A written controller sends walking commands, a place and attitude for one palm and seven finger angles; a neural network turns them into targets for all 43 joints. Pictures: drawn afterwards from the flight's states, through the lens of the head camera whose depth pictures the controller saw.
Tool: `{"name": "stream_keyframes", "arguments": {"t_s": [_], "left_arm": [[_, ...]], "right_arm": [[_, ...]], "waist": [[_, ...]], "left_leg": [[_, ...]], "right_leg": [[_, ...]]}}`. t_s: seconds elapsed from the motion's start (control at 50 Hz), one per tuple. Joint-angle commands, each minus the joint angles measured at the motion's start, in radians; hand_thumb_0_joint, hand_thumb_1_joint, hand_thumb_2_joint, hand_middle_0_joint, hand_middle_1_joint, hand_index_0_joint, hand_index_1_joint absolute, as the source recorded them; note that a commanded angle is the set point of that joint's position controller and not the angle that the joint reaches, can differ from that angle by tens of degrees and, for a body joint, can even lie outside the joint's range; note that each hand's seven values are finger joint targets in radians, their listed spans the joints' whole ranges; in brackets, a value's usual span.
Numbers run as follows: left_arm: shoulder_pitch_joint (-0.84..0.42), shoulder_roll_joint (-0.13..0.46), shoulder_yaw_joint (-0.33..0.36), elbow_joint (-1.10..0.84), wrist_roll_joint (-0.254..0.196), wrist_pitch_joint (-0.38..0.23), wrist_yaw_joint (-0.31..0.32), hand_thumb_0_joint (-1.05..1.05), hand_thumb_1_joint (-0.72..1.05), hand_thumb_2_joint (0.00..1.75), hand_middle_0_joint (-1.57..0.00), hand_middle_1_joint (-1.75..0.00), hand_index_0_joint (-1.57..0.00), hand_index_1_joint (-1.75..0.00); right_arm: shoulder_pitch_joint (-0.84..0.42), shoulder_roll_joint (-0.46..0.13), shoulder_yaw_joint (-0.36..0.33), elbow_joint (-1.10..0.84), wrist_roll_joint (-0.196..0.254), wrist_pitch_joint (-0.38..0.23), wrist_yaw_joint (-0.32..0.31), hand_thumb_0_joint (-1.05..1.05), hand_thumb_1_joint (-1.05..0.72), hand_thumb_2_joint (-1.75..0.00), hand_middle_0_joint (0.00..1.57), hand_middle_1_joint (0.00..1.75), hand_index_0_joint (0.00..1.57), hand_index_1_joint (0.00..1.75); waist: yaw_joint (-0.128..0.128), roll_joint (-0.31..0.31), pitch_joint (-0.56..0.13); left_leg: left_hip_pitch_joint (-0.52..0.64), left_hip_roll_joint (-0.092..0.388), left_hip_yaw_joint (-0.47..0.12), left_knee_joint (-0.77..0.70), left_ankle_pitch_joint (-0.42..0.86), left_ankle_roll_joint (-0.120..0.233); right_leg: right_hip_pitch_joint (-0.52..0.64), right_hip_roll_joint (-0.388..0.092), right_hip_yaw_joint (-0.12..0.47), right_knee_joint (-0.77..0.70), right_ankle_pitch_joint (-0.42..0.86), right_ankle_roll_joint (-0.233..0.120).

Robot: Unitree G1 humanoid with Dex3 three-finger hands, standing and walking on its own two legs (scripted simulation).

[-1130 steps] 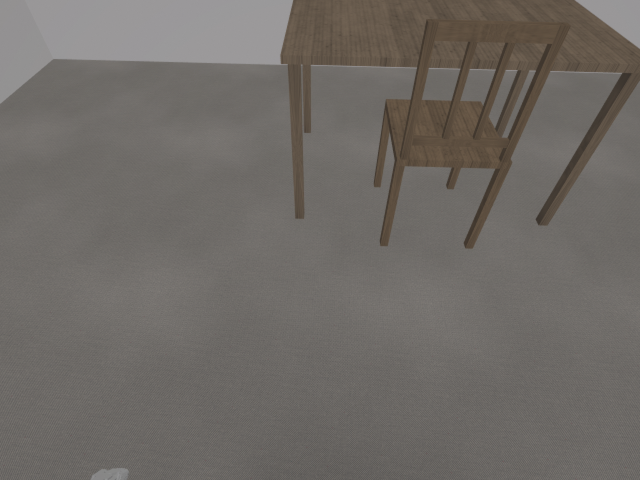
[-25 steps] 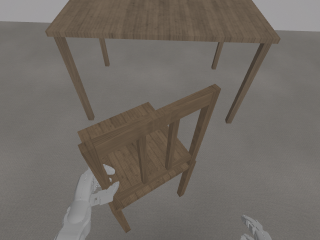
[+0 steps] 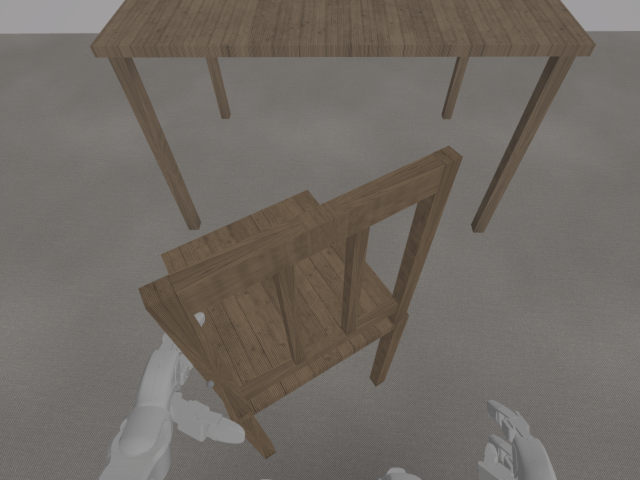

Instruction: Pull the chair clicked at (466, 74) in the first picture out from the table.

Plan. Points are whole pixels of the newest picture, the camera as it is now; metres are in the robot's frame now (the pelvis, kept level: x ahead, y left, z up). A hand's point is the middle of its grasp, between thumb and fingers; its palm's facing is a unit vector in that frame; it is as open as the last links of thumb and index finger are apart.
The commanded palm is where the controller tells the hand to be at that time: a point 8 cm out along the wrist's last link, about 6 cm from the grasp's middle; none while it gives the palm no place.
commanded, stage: open the thumb and straighten the fingers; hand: left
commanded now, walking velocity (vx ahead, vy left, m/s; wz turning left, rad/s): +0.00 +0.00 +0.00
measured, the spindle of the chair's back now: (292, 320) +0.34 +0.05 -0.04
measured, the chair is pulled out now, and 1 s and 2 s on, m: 0.56 0.56 0.56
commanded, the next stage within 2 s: draw the fingers out of the gap in 0.08 s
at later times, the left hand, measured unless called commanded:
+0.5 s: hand (197, 429) +0.20 +0.16 -0.04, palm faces +0.04 -0.98 -0.18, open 17.5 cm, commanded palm +0.17 +0.21 -0.02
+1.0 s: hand out of the picture +0.13 +0.16 -0.04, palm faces +0.05 -0.99 -0.16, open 17.5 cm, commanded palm +0.09 +0.21 -0.02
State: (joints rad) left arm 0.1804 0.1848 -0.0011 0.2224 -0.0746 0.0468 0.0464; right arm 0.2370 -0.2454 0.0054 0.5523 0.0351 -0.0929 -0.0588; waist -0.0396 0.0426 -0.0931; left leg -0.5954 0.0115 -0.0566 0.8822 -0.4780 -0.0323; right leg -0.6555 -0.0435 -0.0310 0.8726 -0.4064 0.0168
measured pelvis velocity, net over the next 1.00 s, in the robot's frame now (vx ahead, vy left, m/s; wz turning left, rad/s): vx -0.01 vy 0.01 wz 0.02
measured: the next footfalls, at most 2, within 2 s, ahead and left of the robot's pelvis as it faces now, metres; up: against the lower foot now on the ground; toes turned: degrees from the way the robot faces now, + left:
none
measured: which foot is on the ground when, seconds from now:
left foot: down 0.00-1.00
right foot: down 0.00-1.00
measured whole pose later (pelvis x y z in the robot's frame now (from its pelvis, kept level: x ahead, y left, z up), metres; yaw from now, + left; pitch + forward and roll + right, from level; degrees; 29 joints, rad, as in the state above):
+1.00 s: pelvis -0.01 +0.01 -0.02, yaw +1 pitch +12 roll -2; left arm 0.68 0.20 -0.05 -0.20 -0.07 0.08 0.03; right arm 0.24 -0.21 -0.01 0.46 0.05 -0.11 -0.09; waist -0.03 0.05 -0.15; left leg -0.71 0.01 -0.09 1.04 -0.54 -0.03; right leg -0.74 -0.05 -0.06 0.99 -0.45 0.02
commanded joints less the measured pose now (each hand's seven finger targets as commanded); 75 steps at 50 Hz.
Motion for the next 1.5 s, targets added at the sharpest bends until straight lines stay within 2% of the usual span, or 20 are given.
{"name": "stream_keyframes", "arguments": {"t_s": [0.0, 0.06, 0.08, 0.14, 0.18, 0.24, 0.32, 0.38, 0.42, 0.5, 0.78, 1.04, 1.06, 1.08, 1.14, 1.24, 1.26, 1.32, 1.38, 1.48], "left_arm": [[-0.091, 0.094, 0.031, -0.243, 0.003, -0.044, 0.002, 0.00, -0.55, 0.20, 0.00, 0.00, 0.00, 0.00], [-0.109, 0.099, 0.031, -0.244, -0.002, -0.023, -0.001, 0.00, -0.55, 0.20, 0.00, 0.00, 0.00, 0.00], [-0.089, 0.134, 0.063, -0.235, 0.001, -0.018, 0.000, 0.00, -0.55, 0.20, 0.00, 0.00, 0.00, 0.00], [-0.097, 0.120, 0.051, -0.262, 0.001, -0.011, -0.001, 0.00, -0.55, 0.20, 0.00, 0.00, 0.00, 0.00], [-0.002, 0.125, 0.070, -0.218, 0.001, 0.000, -0.003, 0.00, -0.55, 0.20, 0.00, 0.00, 0.00, 0.00], [0.046, 0.106, 0.041, -0.302, -0.001, -0.008, -0.007, 0.00, -0.55, 0.20, 0.00, 0.00, 0.00, 0.00], [0.091, 0.138, 0.075, -0.335, -0.009, -0.013, -0.003, 0.00, -0.55, 0.20, 0.00, 0.00, 0.00, 0.00], [0.125, 0.147, 0.080, -0.372, -0.009, -0.024, -0.003, 0.00, -0.55, 0.20, 0.00, 0.00, 0.00, 0.00], [0.146, 0.122, 0.049, -0.404, -0.010, -0.032, -0.009, 0.00, -0.55, 0.20, 0.00, 0.00, 0.00, 0.00], [0.199, 0.117, 0.035, -0.444, -0.016, -0.034, -0.015, 0.00, -0.55, 0.20, 0.00, 0.00, 0.00, 0.00], [0.427, 0.119, 0.041, -0.557, 0.009, -0.015, 0.000, 0.00, -0.55, 0.20, 0.00, 0.00, 0.00, 0.00], [0.651, 0.072, -0.026, -0.681, 0.024, -0.034, -0.016, 0.00, -0.55, 0.20, 0.00, 0.00, 0.00, 0.00], [0.565, 0.014, -0.014, -0.810, -0.089, -0.148, -0.040, 0.00, -0.55, 0.20, 0.00, 0.00, 0.00, 0.00], [0.595, 0.073, 0.031, -0.771, -0.086, -0.201, -0.050, 0.00, -0.55, 0.20, 0.00, 0.00, 0.00, 0.00], [0.630, 0.079, 0.057, -0.799, -0.113, -0.318, -0.085, 0.00, -0.55, 0.20, 0.00, 0.00, 0.00, 0.00], [0.631, 0.068, 0.053, -0.759, -0.129, -0.501, -0.174, 0.00, -0.55, 0.20, 0.00, 0.00, 0.00, 0.00], [0.628, 0.095, 0.082, -0.745, -0.140, -0.527, -0.200, 0.00, -0.55, 0.20, 0.00, 0.00, 0.00, 0.00], [0.661, 0.125, 0.129, -0.770, -0.170, -0.467, -0.237, 0.00, -0.55, 0.20, 0.00, 0.00, 0.00, 0.00], [0.657, 0.158, 0.198, -0.821, -0.205, -0.387, -0.219, 0.00, -0.55, 0.20, 0.00, 0.00, 0.00, 0.00], [0.569, 0.190, 0.238, -0.862, -0.229, -0.361, -0.200, 0.00, -0.48, 0.24, -0.01, -0.02, -0.01, -0.02]], "right_arm": [[-0.012, -0.141, -0.051, -0.150, 0.004, -0.052, -0.010, 0.00, -0.90, -0.90, 0.20, 0.30, 0.20, 0.30], [-0.011, -0.145, -0.050, -0.156, 0.002, -0.050, -0.013, 0.00, -0.90, -0.90, 0.20, 0.30, 0.20, 0.30], [-0.016, -0.149, -0.051, -0.157, 0.004, -0.048, -0.015, 0.00, -0.90, -0.90, 0.20, 0.30, 0.20, 0.30], [-0.019, -0.142, -0.044, -0.169, 0.004, -0.043, -0.016, 0.00, -0.90, -0.90, 0.20, 0.30, 0.20, 0.30], [-0.023, -0.142, -0.046, -0.175, 0.004, -0.038, -0.012, 0.00, -0.90, -0.90, 0.20, 0.30, 0.20, 0.30], [-0.029, -0.133, -0.046, -0.201, 0.007, -0.041, -0.009, 0.00, -0.90, -0.90, 0.20, 0.30, 0.20, 0.30], [-0.032, -0.132, -0.049, -0.204, 0.008, -0.044, -0.017, 0.00, -0.90, -0.90, 0.20, 0.30, 0.20, 0.30], [-0.033, -0.129, -0.051, -0.203, 0.007, -0.054, -0.022, 0.00, -0.90, -0.90, 0.20, 0.30, 0.20, 0.30], [-0.036, -0.124, -0.050, -0.205, 0.009, -0.062, -0.023, 0.00, -0.90, -0.90, 0.20, 0.30, 0.20, 0.30], [-0.035, -0.124, -0.051, -0.207, 0.010, -0.078, -0.028, 0.00, -0.90, -0.90, 0.20, 0.30, 0.20, 0.30], [-0.069, -0.097, -0.059, -0.239, 0.011, -0.070, -0.037, 0.00, -0.90, -0.90, 0.20, 0.30, 0.20, 0.30], [-0.071, -0.074, -0.073, -0.272, 0.015, -0.065, -0.042, 0.00, -0.90, -0.90, 0.20, 0.30, 0.20, 0.30], [-0.062, -0.066, -0.069, -0.263, 0.012, -0.091, -0.042, 0.00, -0.90, -0.90, 0.20, 0.30, 0.20, 0.30], [-0.064, -0.066, -0.076, -0.230, 0.012, -0.100, -0.044, 0.00, -0.90, -0.90, 0.20, 0.30, 0.20, 0.30], [-0.065, -0.057, -0.083, -0.217, 0.021, -0.116, -0.031, 0.00, -0.90, -0.90, 0.20, 0.30, 0.20, 0.30], [-0.112, -0.046, -0.093, -0.190, 0.028, -0.124, 0.008, 0.00, -0.90, -0.90, 0.20, 0.30, 0.20, 0.30], [-0.128, -0.049, -0.098, -0.189, 0.031, -0.123, 0.014, 0.00, -0.90, -0.90, 0.20, 0.30, 0.20, 0.30], [-0.147, -0.059, -0.093, -0.234, 0.049, -0.102, 0.009, 0.00, -0.90, -0.90, 0.20, 0.30, 0.20, 0.30], [-0.154, -0.057, -0.082, -0.252, 0.058, -0.089, -0.015, 0.00, -0.90, -0.90, 0.20, 0.30, 0.20, 0.30], [-0.125, -0.058, -0.066, -0.225, 0.059, -0.115, -0.039, 0.00, -0.90, -0.90, 0.20, 0.30, 0.20, 0.30]], "waist": [[-0.021, -0.043, -0.226], [-0.025, -0.067, -0.225], [-0.012, -0.055, -0.214], [-0.013, -0.042, -0.220], [0.005, -0.053, -0.200], [0.005, -0.015, -0.218], [-0.002, -0.068, -0.186], [0.000, -0.035, -0.186], [-0.008, -0.011, -0.183], [-0.016, -0.038, -0.189], [0.007, -0.023, -0.147], [0.012, -0.011, -0.157], [0.002, -0.042, -0.152], [0.018, -0.051, -0.167], [0.033, 0.018, -0.187], [0.034, 0.005, -0.159], [0.036, -0.011, -0.150], [0.046, -0.010, -0.172], [0.057, -0.023, -0.178], [0.037, -0.032, -0.123]], "left_leg": [[0.075, -0.004, 0.033, -0.094, 0.379, 0.043], [0.059, -0.009, 0.031, -0.087, 0.346, 0.046], [0.044, -0.009, 0.031, -0.087, 0.339, 0.045], [0.043, -0.015, 0.035, -0.089, 0.316, 0.047], [0.014, -0.016, 0.036, -0.087, 0.307, 0.044], [0.022, -0.017, 0.042, -0.085, 0.298, 0.044], [-0.016, -0.019, 0.038, -0.079, 0.249, 0.047], [-0.021, -0.022, 0.036, -0.071, 0.239, 0.049], [-0.016, -0.023, 0.035, -0.065, 0.223, 0.048], [-0.024, -0.025, 0.028, -0.052, 0.220, 0.052], [-0.078, -0.030, 0.019, -0.027, 0.174, 0.049], [-0.091, -0.028, 0.012, 0.007, 0.210, 0.048], [-0.107, -0.038, 0.009, 0.044, 0.222, 0.042], [-0.121, -0.034, 0.014, 0.058, 0.221, 0.044], [-0.108, -0.034, 0.016, 0.063, 0.237, 0.035], [-0.179, -0.026, 0.012, 0.103, 0.177, 0.032], [-0.202, -0.023, 0.011, 0.111, 0.152, 0.032], [-0.179, -0.027, 0.017, 0.063, 0.084, 0.039], [-0.158, -0.029, 0.009, 0.030, 0.064, 0.042], [-0.116, -0.022, 0.002, 0.001, 0.081, 0.042]], "right_leg": [[0.186, 0.011, -0.043, -0.085, 0.346, -0.021], [0.184, 0.011, -0.043, -0.090, 0.327, -0.017], [0.186, 0.012, -0.040, -0.091, 0.315, -0.021], [0.186, 0.011, -0.038, -0.092, 0.296, -0.019], [0.188, 0.012, -0.039, -0.092, 0.288, -0.023], [0.189, 0.010, -0.036, -0.088, 0.274, -0.023], [0.177, 0.015, -0.033, -0.096, 0.220, -0.019], [0.160, 0.018, -0.033, -0.094, 0.198, -0.021], [0.141, 0.016, -0.034, -0.092, 0.176, -0.020], [0.132, 0.018, -0.037, -0.086, 0.168, -0.019], [0.078, 0.023, -0.047, -0.061, 0.086, -0.028], [0.032, 0.027, -0.067, -0.010, 0.121, -0.032], [0.004, 0.034, -0.082, 0.007, 0.142, -0.031], [0.010, 0.037, -0.071, 0.017, 0.143, -0.036], [-0.004, 0.037, -0.073, 0.049, 0.142, -0.039], [-0.065, 0.038, -0.064, 0.095, 0.080, -0.040], [-0.066, 0.036, -0.055, 0.093, 0.056, -0.039], [0.004, 0.030, -0.035, 0.038, -0.025, -0.035], [0.052, 0.034, -0.031, -0.004, -0.066, -0.033], [0.065, 0.038, -0.030, -0.062, -0.062, -0.028]]}}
